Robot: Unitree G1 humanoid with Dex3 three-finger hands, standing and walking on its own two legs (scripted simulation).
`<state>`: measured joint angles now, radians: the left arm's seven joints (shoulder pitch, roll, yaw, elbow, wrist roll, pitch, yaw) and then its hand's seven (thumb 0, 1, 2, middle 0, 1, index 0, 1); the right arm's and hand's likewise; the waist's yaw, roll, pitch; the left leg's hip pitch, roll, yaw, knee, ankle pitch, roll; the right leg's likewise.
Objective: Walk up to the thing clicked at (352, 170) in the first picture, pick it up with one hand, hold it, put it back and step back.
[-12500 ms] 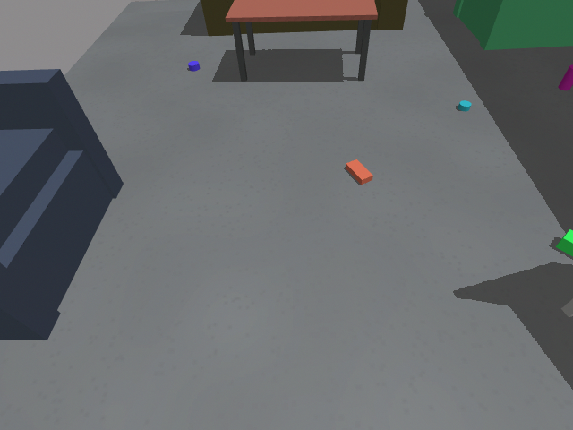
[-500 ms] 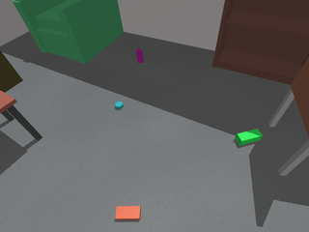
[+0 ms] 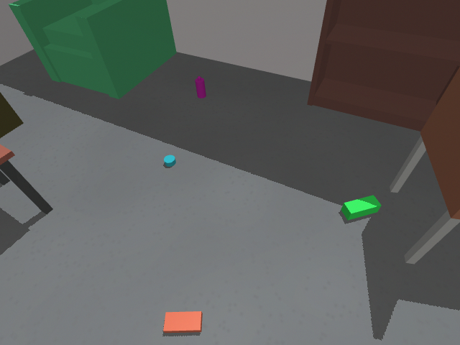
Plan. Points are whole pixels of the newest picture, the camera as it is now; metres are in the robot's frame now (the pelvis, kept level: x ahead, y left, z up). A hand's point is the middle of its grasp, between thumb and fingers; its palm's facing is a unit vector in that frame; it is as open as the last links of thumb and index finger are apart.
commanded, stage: walk up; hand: left
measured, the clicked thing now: (183, 322) +0.35 +0.26 -0.77
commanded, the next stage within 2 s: stand in 0.52 s
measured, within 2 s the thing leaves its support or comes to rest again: neither
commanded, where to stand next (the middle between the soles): +0.04 +0.01 m, yaw +2 degrees
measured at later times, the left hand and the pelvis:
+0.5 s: hand out of the picture +0.07 +0.26 -0.16, palm faces +0.00 -0.95 -0.32, open 7.4 cm; pelvis +0.00 +0.01 +0.00, yaw +0 degrees
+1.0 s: hand out of the picture +0.08 +0.26 -0.15, palm faces -0.03 -0.94 -0.35, open 7.4 cm; pelvis +0.01 +0.01 +0.00, yaw +0 degrees
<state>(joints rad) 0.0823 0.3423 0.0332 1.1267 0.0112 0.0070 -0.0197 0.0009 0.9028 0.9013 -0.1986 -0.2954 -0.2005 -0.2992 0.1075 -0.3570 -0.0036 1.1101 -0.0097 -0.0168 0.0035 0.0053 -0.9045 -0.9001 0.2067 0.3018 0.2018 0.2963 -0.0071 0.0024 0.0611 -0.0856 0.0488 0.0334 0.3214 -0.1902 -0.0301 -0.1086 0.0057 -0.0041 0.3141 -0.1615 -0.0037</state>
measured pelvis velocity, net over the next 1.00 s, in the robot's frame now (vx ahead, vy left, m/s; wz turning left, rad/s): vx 0.01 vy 0.01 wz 0.01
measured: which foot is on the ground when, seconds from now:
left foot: down 0.00-1.00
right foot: down 0.00-1.00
